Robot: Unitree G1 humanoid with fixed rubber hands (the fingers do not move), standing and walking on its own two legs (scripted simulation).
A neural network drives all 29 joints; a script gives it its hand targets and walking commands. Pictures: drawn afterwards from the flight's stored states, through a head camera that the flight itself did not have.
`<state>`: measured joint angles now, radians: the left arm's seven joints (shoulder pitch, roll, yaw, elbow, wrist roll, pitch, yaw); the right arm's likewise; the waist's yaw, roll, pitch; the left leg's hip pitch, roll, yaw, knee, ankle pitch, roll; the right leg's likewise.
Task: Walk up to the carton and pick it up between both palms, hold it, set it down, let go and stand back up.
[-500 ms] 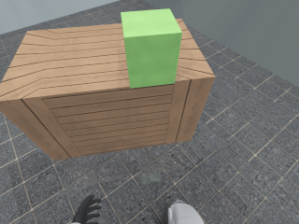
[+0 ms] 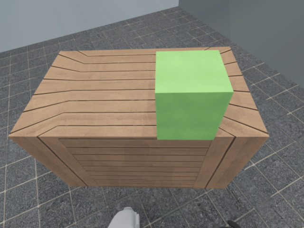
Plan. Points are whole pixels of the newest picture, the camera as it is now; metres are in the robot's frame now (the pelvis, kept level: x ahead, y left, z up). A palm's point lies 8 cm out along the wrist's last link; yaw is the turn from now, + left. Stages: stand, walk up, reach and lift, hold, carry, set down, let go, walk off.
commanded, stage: walk up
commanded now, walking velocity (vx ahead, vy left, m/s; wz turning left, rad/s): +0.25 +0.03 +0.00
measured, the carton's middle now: (186, 97) +0.53 -0.08 -0.01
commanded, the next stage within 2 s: none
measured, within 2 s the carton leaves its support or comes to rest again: neither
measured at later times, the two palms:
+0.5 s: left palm (73, 211) +0.18 +0.28 -0.14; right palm out of the picture +0.05 -0.23 -0.10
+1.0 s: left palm out of the picture +0.08 +0.09 -0.12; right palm out of the picture +0.04 -0.37 -0.15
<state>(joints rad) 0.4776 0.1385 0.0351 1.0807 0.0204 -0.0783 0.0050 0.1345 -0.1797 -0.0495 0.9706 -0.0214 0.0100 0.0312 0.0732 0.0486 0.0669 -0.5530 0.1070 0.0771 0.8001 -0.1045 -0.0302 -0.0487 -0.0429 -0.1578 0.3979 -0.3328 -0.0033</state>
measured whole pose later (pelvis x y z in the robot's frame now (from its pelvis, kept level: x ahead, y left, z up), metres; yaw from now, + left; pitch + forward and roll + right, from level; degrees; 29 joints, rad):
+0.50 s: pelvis +0.09 +0.02 +0.01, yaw +1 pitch -1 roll -4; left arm 0.12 0.27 0.11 0.96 0.03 0.07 -0.01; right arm 0.35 -0.16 -0.06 1.02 -0.04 -0.03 -0.04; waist -0.04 -0.04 0.11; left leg -0.24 0.13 0.11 0.42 -0.15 0.00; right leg -0.54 -0.02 0.03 1.13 -0.27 0.08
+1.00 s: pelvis +0.04 -0.13 +0.01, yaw -2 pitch +0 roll +2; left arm 0.25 0.11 0.01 1.01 0.00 -0.01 0.03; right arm 0.26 -0.22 -0.08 1.06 -0.01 0.07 -0.02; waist 0.00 0.06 0.01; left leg -0.33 0.01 -0.03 0.83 -0.32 0.00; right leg -0.20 0.03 -0.08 0.33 -0.14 -0.08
